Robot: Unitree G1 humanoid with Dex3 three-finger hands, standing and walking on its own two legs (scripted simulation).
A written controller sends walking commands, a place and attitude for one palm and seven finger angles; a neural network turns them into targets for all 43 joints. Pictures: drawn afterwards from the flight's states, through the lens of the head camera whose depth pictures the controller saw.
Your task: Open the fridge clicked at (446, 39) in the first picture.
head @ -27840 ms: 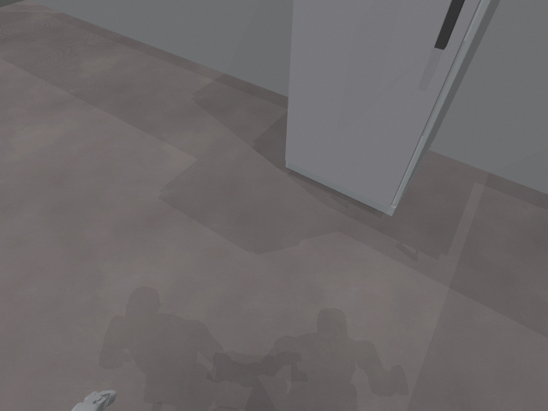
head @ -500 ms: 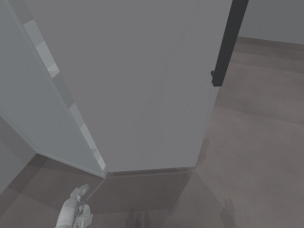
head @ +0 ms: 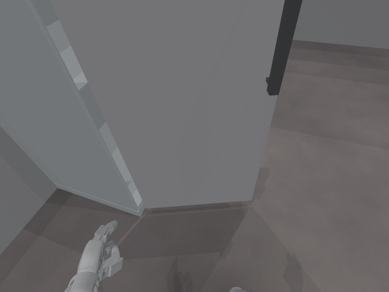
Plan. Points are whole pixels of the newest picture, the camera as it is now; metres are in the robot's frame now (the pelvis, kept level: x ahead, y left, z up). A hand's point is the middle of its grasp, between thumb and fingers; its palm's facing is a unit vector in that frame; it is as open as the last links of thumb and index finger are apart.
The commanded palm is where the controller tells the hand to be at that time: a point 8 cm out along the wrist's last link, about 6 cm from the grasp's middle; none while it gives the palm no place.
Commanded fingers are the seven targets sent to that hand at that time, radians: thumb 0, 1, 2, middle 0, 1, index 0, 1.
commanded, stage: step back with the hand held close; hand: right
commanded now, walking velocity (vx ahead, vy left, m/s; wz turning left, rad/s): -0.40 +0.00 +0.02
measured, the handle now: (287, 6) +0.64 -0.19 +0.28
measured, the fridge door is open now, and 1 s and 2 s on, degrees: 67 67 67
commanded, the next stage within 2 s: stop stepping back and stand still in 0.20 s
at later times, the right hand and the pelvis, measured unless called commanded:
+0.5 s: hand out of the picture +0.11 -0.27 +0.17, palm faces +0.30 +0.86 -0.41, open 7.4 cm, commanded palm +0.06 -0.31 +0.19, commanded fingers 0.00 -0.90 -0.90 0.20 0.30 0.20 0.30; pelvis -0.11 -0.03 +0.00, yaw +6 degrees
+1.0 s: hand out of the picture +0.08 -0.35 +0.16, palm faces +0.42 +0.84 -0.34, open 7.4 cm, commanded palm +0.02 -0.38 +0.19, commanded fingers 0.00 -0.90 -0.90 0.20 0.30 0.20 0.30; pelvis -0.14 -0.09 +0.00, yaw +5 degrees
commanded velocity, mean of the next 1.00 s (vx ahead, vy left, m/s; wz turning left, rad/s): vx -0.02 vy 0.00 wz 0.01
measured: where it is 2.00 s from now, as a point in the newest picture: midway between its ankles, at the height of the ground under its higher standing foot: outside the picture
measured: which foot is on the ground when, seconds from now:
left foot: down 0.00-0.08, up 0.10-0.38, down 0.40-0.58, up 0.60-0.74, down 0.76-1.00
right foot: up 0.00-0.04, down 0.06-0.44, up 0.46-0.52, down 0.54-0.74, up 0.76-0.92, down 0.94-1.00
